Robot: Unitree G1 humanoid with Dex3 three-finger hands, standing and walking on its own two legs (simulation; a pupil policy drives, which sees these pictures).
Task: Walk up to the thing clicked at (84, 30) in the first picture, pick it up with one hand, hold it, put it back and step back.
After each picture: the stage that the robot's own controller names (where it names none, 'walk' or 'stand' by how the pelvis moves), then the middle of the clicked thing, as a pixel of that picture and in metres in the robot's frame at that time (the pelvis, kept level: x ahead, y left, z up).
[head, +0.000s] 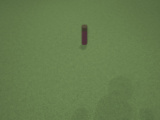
stand; (84, 35) +1.45 +0.01 -0.65
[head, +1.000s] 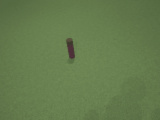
walk; (70, 48) +1.32 +0.29 -0.63
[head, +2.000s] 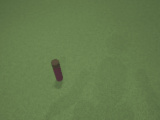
walk; (57, 70) +0.88 +0.33 -0.64
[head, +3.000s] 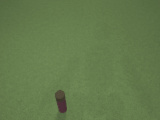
walk; (61, 102) +0.57 +0.20 -0.63
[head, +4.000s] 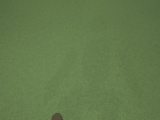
stand; out of the picture +0.42 +0.19 -0.65
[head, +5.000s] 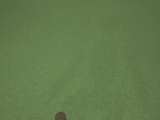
stand; out of the picture +0.42 +0.17 -0.64
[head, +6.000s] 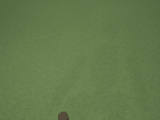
stand; out of the picture +0.46 +0.17 -0.66
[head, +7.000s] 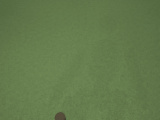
stand; out of the picture +0.43 +0.19 -0.66
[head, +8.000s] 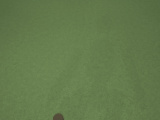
stand; out of the picture +0.43 +0.19 -0.66
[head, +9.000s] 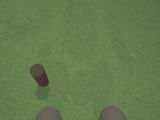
go down; (40, 76) +0.46 +0.21 -0.45
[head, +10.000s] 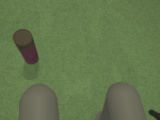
go down; (28, 49) +0.49 +0.24 -0.27
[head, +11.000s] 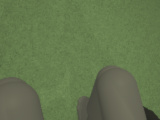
close in; out of the picture +0.48 +0.28 -0.19
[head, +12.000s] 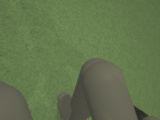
close; out of the picture +0.47 +0.30 -0.16
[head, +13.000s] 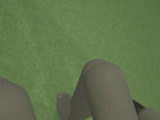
lift; out of the picture +0.43 +0.29 -0.16
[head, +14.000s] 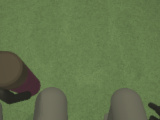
lift; (20, 79) +0.31 +0.21 -0.01
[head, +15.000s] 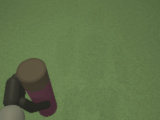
hold; (41, 92) +0.30 +0.15 +0.04
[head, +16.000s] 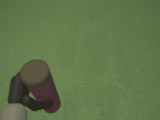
hold; (45, 91) +0.30 +0.14 +0.03
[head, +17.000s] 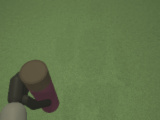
crouch; (43, 90) +0.31 +0.15 +0.01
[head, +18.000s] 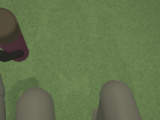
crouch; (12, 41) +0.45 +0.20 -0.04
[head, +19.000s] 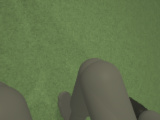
lower; out of the picture +0.43 +0.29 -0.17
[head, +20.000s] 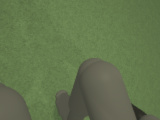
lower; out of the picture +0.44 +0.29 -0.17
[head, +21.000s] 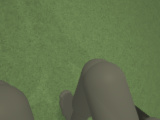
lower; out of the picture +0.43 +0.29 -0.16
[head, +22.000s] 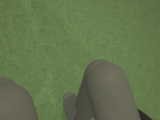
lower; out of the picture +0.43 +0.28 -0.15
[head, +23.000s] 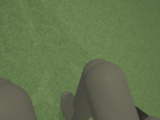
loosen; out of the picture +0.42 +0.26 -0.17
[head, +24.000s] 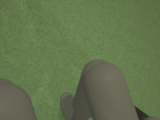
withdraw; out of the picture +0.42 +0.27 -0.17
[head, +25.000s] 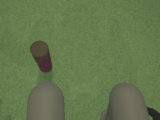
walk; (43, 59) +0.46 +0.21 -0.28
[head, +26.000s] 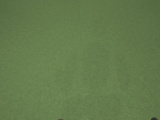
stand; out of the picture +0.38 +0.16 -0.59
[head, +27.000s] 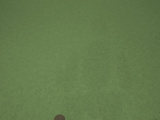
stand; out of the picture +0.40 +0.17 -0.60
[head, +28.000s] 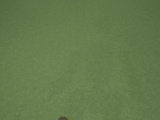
stand; out of the picture +0.39 +0.16 -0.63
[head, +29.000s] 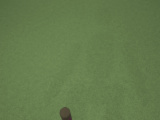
walk; (66, 118) +0.42 +0.15 -0.65
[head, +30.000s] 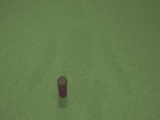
walk; (62, 87) +0.58 +0.12 -0.64
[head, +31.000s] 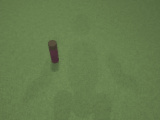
walk; (53, 52) +0.88 +0.27 -0.62
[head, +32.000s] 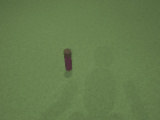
stand; (68, 60) +1.02 +0.18 -0.65
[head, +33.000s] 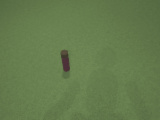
stand; (65, 61) +1.03 +0.21 -0.66
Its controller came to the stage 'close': yes
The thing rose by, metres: 0.68
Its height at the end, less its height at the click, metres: +0.00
